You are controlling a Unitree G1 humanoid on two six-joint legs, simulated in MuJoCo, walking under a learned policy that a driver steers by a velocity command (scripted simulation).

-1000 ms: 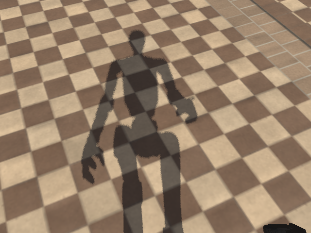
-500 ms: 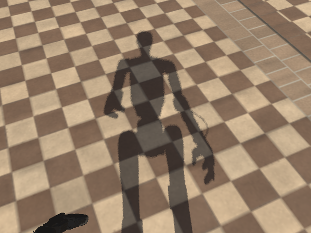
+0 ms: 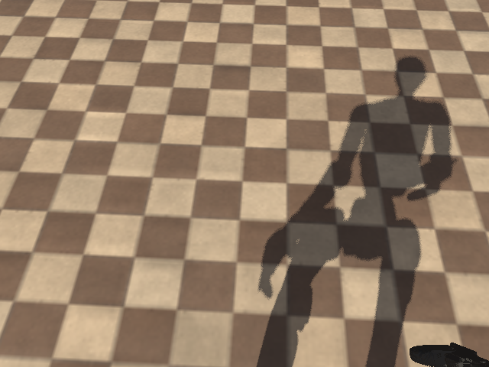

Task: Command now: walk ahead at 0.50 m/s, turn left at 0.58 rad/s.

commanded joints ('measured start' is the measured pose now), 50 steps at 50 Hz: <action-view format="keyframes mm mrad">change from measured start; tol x32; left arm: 1 -4 175 35 -78 1 7 6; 22 -504 93 -4 -310 8 17 -44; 28 7 258 47 -215 42 -19 7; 50 32 165 29 -6 -9 -19 -25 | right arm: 1 387 -191 -76 51 -16 -22 -38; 29 529 -92 -33 51 59 -68 -71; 50 -8 -83 13 -16 12 -48 -38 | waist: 1 -215 12 -263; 50 -39 -105 2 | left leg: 1 561 48 -177 -116 -140 106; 3 819 341 -821 -299 -50 246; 8 375 165 -402 -345 397 151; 26 420 93 -456 -87 648 14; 30 -106 -76 -269 657 -257 -50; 50 55 14 -42 -48 48 -61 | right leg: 1 -276 -173 38 633 763 -80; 2 -729 34 109 964 -101 -16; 21 -760 20 308 270 423 12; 26 -319 96 287 97 322 -60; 29 172 -383 1089 -119 91 -266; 34 -217 -171 603 -187 321 -203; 50 -85 -173 370 -142 762 -188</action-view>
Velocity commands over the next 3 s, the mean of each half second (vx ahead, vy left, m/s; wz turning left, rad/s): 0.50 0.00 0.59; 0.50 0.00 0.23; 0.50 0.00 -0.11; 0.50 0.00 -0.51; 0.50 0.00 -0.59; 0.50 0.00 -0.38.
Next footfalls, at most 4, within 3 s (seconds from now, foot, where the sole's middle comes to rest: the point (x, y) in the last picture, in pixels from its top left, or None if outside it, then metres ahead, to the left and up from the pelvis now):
0.54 right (281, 348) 0.49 -0.03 -0.76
1.06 left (181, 288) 0.64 0.26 -0.76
1.60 right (216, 194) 0.98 0.20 -0.76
2.12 left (172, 128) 1.27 0.39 -0.76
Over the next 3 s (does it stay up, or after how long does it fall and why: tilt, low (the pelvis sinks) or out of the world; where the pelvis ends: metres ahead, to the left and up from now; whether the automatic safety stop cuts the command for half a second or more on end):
stays up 1.52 0.13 0.02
